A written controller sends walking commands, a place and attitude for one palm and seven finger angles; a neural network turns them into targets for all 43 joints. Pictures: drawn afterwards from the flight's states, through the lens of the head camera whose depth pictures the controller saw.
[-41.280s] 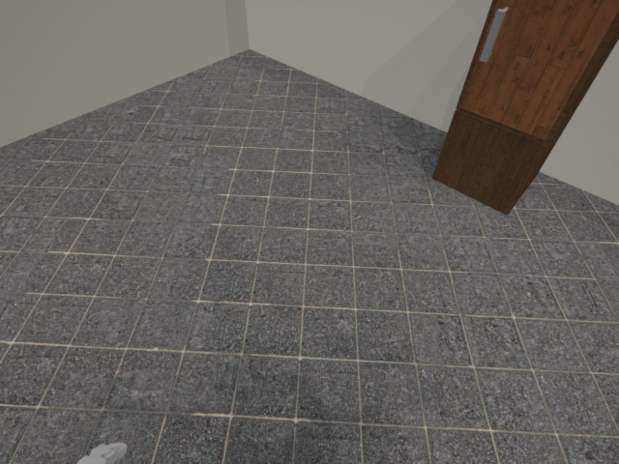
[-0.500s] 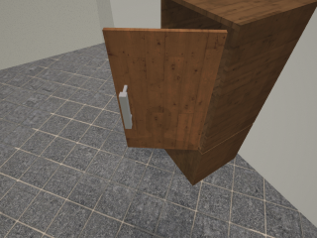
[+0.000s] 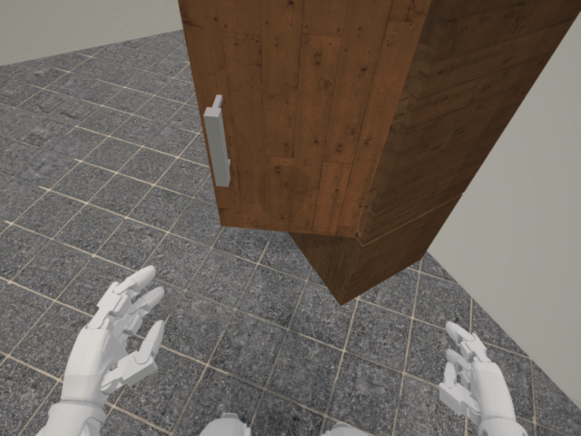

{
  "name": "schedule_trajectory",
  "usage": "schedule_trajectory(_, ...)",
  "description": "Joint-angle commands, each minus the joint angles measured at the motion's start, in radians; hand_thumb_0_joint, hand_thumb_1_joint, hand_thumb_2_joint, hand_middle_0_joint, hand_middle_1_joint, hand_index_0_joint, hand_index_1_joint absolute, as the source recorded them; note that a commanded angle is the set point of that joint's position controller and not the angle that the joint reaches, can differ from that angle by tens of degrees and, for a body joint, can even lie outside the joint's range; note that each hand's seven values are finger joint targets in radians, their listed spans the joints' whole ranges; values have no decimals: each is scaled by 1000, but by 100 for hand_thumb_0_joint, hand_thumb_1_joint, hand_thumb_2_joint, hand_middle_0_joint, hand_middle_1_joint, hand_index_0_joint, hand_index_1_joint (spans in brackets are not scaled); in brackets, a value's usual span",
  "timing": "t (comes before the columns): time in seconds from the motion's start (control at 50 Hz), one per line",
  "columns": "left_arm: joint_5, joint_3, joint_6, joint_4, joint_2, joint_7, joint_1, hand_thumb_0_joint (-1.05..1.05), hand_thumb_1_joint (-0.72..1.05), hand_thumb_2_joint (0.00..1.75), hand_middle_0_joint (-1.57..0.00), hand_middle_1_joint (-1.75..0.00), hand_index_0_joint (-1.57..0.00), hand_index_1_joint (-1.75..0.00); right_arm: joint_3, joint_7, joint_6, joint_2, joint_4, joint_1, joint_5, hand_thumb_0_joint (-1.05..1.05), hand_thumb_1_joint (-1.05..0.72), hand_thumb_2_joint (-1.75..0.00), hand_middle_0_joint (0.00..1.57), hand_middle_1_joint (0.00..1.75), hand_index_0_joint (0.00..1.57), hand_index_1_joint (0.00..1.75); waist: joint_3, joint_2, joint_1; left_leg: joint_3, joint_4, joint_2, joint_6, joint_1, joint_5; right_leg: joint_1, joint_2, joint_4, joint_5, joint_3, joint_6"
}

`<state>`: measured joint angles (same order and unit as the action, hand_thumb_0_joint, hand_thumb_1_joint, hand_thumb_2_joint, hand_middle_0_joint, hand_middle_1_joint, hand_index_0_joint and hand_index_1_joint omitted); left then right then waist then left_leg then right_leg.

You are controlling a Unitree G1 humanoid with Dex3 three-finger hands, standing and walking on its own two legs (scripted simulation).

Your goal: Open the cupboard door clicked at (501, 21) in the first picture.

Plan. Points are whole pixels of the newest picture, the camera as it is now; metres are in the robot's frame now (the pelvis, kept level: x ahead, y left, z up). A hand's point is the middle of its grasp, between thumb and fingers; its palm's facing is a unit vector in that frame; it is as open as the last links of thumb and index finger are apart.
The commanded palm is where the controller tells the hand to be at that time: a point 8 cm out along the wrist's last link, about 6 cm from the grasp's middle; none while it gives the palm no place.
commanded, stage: raise the hand with hooked fingers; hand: left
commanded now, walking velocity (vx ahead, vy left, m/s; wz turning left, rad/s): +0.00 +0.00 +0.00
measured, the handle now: (220, 142) +0.61 +0.16 +0.03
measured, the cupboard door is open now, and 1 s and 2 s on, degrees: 55 55 55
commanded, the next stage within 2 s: move the hooked fingers beside the handle in 1.76 s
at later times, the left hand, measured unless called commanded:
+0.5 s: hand (114, 336) +0.24 +0.24 +0.01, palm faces +0.01 -1.00 -0.03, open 11.1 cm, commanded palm +0.21 +0.29 +0.02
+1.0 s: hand (75, 316) +0.26 +0.29 +0.02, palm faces -0.01 -1.00 -0.05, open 13.7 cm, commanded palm +0.24 +0.34 +0.04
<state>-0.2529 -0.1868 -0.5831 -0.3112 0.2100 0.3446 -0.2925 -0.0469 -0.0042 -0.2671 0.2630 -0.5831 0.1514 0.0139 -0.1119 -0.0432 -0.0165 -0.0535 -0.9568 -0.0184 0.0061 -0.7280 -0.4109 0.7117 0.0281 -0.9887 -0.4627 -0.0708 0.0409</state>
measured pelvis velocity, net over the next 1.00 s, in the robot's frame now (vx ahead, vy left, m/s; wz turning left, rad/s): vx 0.00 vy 0.04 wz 0.01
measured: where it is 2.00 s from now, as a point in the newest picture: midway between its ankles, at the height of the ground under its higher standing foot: outside the picture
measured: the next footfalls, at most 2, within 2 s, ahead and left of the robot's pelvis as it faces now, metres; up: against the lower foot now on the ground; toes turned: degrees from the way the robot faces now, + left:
none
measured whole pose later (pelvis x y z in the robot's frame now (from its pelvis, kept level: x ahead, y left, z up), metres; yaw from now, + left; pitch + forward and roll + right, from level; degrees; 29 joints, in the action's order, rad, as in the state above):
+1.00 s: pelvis +0.00 +0.04 -0.02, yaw +1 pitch +14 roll -4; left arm -0.34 -0.35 -0.31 -0.27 0.38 0.46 -0.12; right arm 0.05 -0.06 -0.21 0.26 -0.51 0.24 0.04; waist -0.12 0.02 0.00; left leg -0.01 -1.10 -0.02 0.05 -0.88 -0.47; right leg 0.80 0.03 -1.03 -0.48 -0.11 0.00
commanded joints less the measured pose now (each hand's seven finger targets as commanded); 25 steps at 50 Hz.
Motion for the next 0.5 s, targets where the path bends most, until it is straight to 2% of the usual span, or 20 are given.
schedule_trajectory(0.0, -93, -186, -68, 210, 215, 107, -29, 0, 48, 72, -23, -57, -23, -57, -53, -12, -44, 127, 204, -39, 12, 0, -90, -90, 20, 30, 20, 30, -237, 65, 79, 18, -72, 54, 3, -83, 73, -28, -6, 68, 17, 147, -12)
schedule_trajectory(0.02, -108, -173, -70, 319, 213, 101, 43, 0, 46, 71, -23, -58, -23, -58, -47, -18, -45, 123, 226, -40, 14, 0, -90, -90, 20, 30, 20, 30, -272, 126, 66, 23, -86, 47, 9, -76, 50, -10, -4, 76, -37, 165, -17)
schedule_trajectory(0.06, -124, -169, -90, 452, 210, 68, 125, 0, 41, 69, -24, -62, -24, -62, -36, -34, -46, 105, 214, -14, 14, 0, -90, -90, 20, 30, 20, 30, -276, 162, 32, 41, -115, 27, 20, -59, 26, 29, -13, 91, -96, 175, -18)
schedule_trajectory(0.08, -121, -157, -104, 546, 223, 52, 185, 0, 39, 68, -24, -63, -24, -63, -31, -44, -49, 105, 208, -4, 10, 0, -90, -90, 20, 30, 20, 30, -298, 190, 12, 46, -134, 20, 28, -49, 39, 39, -18, 83, -77, 177, -17)
schedule_trajectory(0.1, -118, -143, -104, 586, 241, 47, 244, 0, 36, 67, -24, -64, -24, -64, -23, -56, -50, 113, 192, 11, 4, 0, -90, -90, 20, 30, 20, 30, -281, 164, -13, 61, -155, 11, 32, -64, 49, 61, -29, 64, -56, 175, -14)
schedule_trajectory(0.12, -104, -133, -98, 586, 240, 45, 214, 0, 34, 66, -24, -66, -24, -66, -24, -65, -50, 113, 174, 27, 5, 0, -90, -90, 20, 30, 20, 30, -292, 161, -18, 63, -160, 5, 35, -61, 65, 57, -30, 64, -27, 175, -14)
schedule_trajectory(0.14, -91, -97, -81, 546, 211, 51, 174, 0, 32, 65, -24, -68, -24, -68, -19, -70, -50, 113, 158, 33, 9, 0, -90, -90, 20, 30, 20, 30, -247, 160, -35, 68, -159, 2, 37, -71, 68, 77, -34, 64, -6, 161, -13)
schedule_trajectory(0.16, -86, -87, -62, 521, 213, 61, 179, 0, 29, 64, -24, -69, -24, -69, -17, -76, -51, 118, 143, 36, 11, 0, -90, -90, 20, 30, 20, 30, -227, 137, -48, 73, -164, -1, 38, -86, 65, 84, -36, 65, 2, 154, -19)
schedule_trajectory(0.18, -76, -88, -30, 468, 222, 74, 171, 0, 27, 63, -25, -70, -25, -70, -15, -80, -50, 122, 131, 37, 15, 0, -90, -90, 20, 30, 20, 30, -207, 135, -49, 78, -160, -2, 36, -104, 55, 91, -38, 70, -9, 148, -20)
schedule_trajectory(0.2, -86, -81, 11, 421, 220, 100, 172, 0, 25, 62, -25, -72, -25, -72, -8, -86, -50, 129, 130, 39, 18, 0, -90, -90, 20, 30, 20, 30, -199, 143, -48, 86, -160, -2, 38, -104, 67, 94, -46, 62, 12, 141, -18)
schedule_trajectory(0.22, -80, -96, 55, 380, 237, 115, 156, 0, 22, 61, -25, -74, -25, -74, -8, -87, -47, 128, 125, 42, 24, 0, -90, -90, 20, 30, 20, 30, -204, 125, -43, 85, -150, 0, 37, -110, 72, 80, -41, 70, 28, 136, -23)
schedule_trajectory(0.28, -109, -161, 216, 261, 251, 145, 55, 0, 15, 58, -25, -78, -25, -78, -8, -88, -25, 126, 157, 24, 39, 0, -90, -90, 20, 30, 20, 30, -237, 46, 8, 78, -99, 14, 32, -128, 87, -24, -24, 120, 21, 139, -39)
schedule_trajectory(0.3, -128, -211, 259, 222, 276, 151, 24, 0, 13, 57, -25, -80, -25, -80, -8, -87, -18, 124, 168, 11, 38, 0, -90, -90, 20, 30, 20, 30, -259, 34, 38, 80, -92, 17, 29, -121, 115, -68, -25, 117, 49, 139, -37)
schedule_trajectory(0.32, -140, -230, 275, 275, 287, 148, 26, 0, 11, 56, -26, -81, -26, -81, -6, -84, -13, 122, 186, 13, 39, 0, -90, -90, 20, 30, 20, 30, -300, 35, 49, 79, -79, 19, 30, -99, 144, -96, -19, 110, 90, 127, -40)
schedule_trajectory(0.34, -153, -274, 286, 284, 301, 132, 5, 0, 8, 55, -26, -82, -26, -82, -9, -82, -8, 111, 191, 11, 35, 0, -90, -90, 20, 30, 20, 30, -328, 19, 64, 77, -72, 21, 27, -95, 167, -131, -13, 107, 135, 126, -47)
schedule_trajectory(0.36, -157, -288, 279, 306, 295, 112, 0, 0, 6, 54, -26, -84, -26, -84, -9, -79, -6, 103, 198, 13, 32, 0, -90, -90, 20, 30, 20, 30, -339, -6, 69, 79, -64, 18, 26, -90, 185, -140, -14, 97, 167, 115, -49)
schedule_trajectory(0.38, -161, -295, 262, 318, 283, 89, 4, 0, 4, 53, -26, -86, -26, -86, -10, -76, -7, 94, 194, 16, 30, 0, -90, -90, 20, 30, 20, 30, -328, 1, 68, 79, -61, 16, 24, -88, 192, -129, -15, 90, 191, 109, -52)
schedule_trajectory(0.4, -160, -317, 236, 317, 296, 70, 17, 0, 1, 52, -26, -87, -26, -87, -10, -73, -7, 91, 186, 17, 21, 0, -90, -90, 20, 30, 20, 30, -315, 4, 77, 87, -58, 13, 19, -83, 212, -123, -27, 66, 214, 91, -39)
schedule_trajectory(0.42, -150, -298, 201, 350, 282, 52, 42, 0, -1, 51, -27, -88, -27, -88, -9, -67, -11, 89, 184, 22, 18, 0, -90, -90, 20, 30, 20, 30, -302, 39, 70, 86, -50, 12, 18, -70, 216, -92, -31, 54, 212, 78, -34)
schedule_trajectory(0.48, -119, -223, 116, 336, 231, 33, 86, 0, -8, 48, -27, -93, -27, -93, -14, -58, -21, 102, 157, 47, 13, 0, -90, -90, 20, 30, 20, 30, -236, 61, 23, 86, -46, 10, 21, -54, 149, 23, -42, 47, 111, 51, -29)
